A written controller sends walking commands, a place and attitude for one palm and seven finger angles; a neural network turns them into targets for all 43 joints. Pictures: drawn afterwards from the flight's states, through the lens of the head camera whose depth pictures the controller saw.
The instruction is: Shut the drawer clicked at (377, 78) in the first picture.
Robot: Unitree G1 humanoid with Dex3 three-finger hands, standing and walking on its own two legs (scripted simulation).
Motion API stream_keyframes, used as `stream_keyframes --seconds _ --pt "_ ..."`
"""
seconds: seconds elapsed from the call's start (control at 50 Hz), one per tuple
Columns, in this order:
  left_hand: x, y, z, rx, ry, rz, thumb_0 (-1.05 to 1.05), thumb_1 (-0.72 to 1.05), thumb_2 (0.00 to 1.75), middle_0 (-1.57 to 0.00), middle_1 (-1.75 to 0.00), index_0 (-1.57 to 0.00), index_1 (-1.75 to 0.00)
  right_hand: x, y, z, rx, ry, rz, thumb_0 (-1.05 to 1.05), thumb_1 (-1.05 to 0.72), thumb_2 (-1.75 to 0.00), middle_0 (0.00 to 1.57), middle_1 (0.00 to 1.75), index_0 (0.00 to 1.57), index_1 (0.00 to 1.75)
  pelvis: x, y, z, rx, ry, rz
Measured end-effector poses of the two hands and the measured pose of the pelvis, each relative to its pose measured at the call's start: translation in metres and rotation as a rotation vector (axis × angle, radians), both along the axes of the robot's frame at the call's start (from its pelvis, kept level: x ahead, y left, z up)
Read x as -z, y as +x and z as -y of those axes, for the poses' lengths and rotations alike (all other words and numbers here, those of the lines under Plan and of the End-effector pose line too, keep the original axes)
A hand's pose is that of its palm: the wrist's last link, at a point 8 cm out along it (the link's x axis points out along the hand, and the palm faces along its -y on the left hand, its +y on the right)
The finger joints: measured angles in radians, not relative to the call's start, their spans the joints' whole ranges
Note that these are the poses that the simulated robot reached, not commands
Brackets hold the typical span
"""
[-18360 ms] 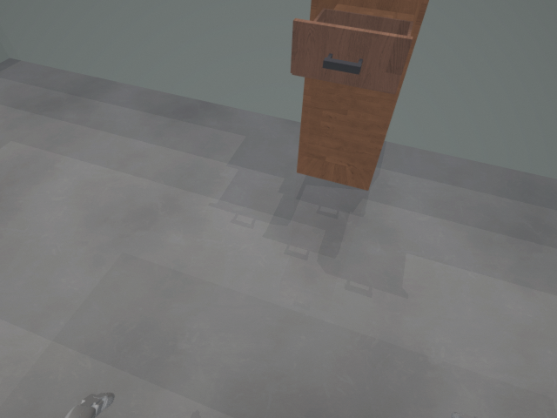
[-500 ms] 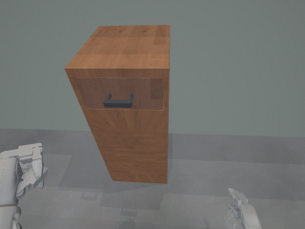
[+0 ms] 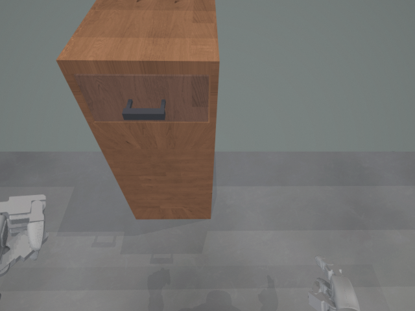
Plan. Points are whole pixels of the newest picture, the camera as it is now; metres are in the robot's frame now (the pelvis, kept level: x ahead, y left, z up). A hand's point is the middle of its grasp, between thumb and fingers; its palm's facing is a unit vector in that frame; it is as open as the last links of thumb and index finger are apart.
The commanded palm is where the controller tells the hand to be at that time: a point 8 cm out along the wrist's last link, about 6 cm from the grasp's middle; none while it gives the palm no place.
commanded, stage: step back with the hand held close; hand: left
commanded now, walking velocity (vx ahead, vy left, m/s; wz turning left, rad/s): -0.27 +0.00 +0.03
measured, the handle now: (145, 108) +0.59 +0.21 +0.02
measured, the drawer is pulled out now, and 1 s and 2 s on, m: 0.00 0.00 0.00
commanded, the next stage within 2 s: stop stepping back and stand still in 0.88 s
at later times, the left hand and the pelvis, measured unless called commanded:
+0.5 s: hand out of the picture +0.11 +0.26 +0.16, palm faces +0.37 -0.82 -0.43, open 3.2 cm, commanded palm +0.04 +0.31 +0.18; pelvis -0.08 +0.02 -0.01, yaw +3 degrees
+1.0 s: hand out of the picture +0.03 +0.25 +0.18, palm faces +0.28 -0.84 -0.47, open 3.2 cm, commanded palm -0.05 +0.30 +0.18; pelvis -0.18 +0.02 -0.02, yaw +0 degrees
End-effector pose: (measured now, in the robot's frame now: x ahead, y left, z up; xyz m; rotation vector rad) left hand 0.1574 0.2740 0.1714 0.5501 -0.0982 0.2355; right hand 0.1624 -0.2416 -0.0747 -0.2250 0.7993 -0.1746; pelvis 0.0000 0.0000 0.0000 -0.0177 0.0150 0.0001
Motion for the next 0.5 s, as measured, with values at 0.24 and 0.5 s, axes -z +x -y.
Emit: stream_keyframes --seconds 0.24,0.5 --pt "-0.009 -0.057 -0.012 -0.047 0.03 0.112 0.01 0.89 0.9 -1.4 -1.6 -1.4 -1.6 -0.001 -0.03 -0.024 -0.059 0.022 0.093 0.01 -0.91 -0.9 0.2 0.3 0.2 0.3 0.007 -0.046 -0.006 -0.018 -0.018 0.013" --pt "-0.004 -0.083 -0.031 -0.017 -0.004 0.22 0.01 0.88 0.9 -1.41 -1.6 -1.41 -1.6 0.0 -0.087 -0.027 -0.037 -0.071 0.035 0.01 -0.91 -0.9 0.2 0.3 0.2 0.3 0.012 -0.082 -0.023 -0.044 -0.064 0.025"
